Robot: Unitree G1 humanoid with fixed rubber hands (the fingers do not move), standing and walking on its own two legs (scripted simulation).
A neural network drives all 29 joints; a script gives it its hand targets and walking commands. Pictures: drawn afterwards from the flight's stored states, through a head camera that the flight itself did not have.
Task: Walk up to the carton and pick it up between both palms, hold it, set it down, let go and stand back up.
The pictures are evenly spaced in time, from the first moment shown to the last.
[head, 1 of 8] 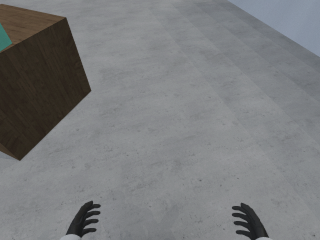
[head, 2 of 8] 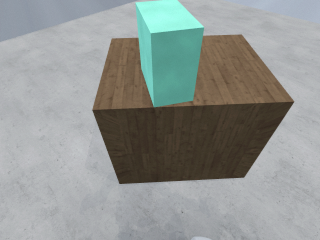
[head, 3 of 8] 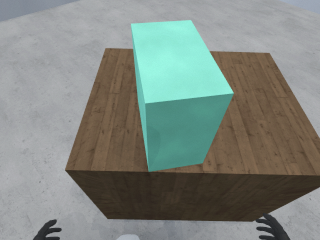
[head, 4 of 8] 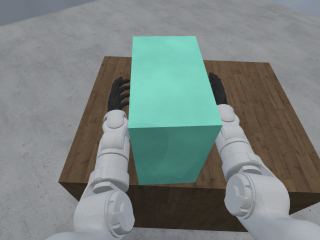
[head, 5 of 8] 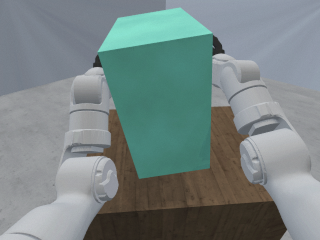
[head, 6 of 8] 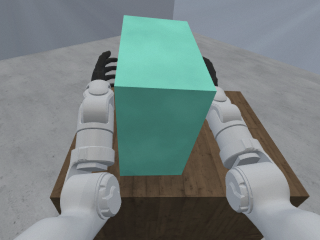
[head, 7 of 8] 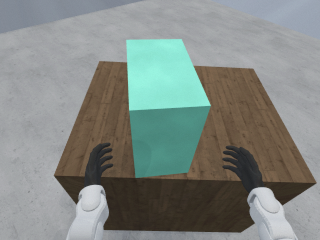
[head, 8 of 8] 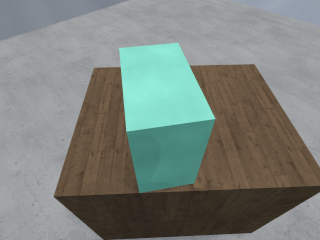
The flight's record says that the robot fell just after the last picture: no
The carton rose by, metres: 0.25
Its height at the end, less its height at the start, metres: +0.00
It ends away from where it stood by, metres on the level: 0.01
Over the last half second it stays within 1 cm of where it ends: yes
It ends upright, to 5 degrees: yes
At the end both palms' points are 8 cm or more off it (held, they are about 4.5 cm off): yes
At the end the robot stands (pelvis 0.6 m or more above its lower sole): yes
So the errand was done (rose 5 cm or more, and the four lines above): yes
